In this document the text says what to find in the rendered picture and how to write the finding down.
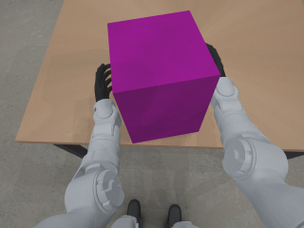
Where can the left robot hand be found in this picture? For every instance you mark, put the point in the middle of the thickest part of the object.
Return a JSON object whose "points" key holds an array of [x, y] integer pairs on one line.
{"points": [[100, 88]]}

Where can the robot left upper arm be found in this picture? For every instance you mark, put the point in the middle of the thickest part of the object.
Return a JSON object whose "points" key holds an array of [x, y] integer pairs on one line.
{"points": [[90, 200]]}

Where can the robot right foot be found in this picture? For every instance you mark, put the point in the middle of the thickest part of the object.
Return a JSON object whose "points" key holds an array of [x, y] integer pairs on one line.
{"points": [[174, 215]]}

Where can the robot right upper arm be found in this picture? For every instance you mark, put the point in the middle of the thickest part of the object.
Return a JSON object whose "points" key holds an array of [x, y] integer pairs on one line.
{"points": [[259, 169]]}

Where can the robot left foot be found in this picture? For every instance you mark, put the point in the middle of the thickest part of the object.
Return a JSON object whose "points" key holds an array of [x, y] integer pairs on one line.
{"points": [[134, 209]]}

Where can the robot right forearm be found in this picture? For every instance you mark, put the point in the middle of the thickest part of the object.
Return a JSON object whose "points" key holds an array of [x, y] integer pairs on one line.
{"points": [[231, 118]]}

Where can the robot foot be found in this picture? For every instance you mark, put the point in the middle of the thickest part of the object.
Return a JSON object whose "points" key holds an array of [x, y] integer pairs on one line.
{"points": [[174, 215], [134, 209]]}

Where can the right robot hand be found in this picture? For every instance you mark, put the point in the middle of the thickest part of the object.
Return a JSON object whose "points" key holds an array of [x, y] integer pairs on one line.
{"points": [[216, 59]]}

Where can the robot left forearm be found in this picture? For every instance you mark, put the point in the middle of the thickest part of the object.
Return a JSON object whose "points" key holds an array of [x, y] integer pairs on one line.
{"points": [[104, 145]]}

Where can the carton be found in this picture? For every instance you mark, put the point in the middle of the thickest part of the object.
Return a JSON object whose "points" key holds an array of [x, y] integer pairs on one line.
{"points": [[163, 75]]}

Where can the table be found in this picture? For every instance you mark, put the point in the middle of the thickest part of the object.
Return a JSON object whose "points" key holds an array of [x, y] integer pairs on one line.
{"points": [[259, 42]]}

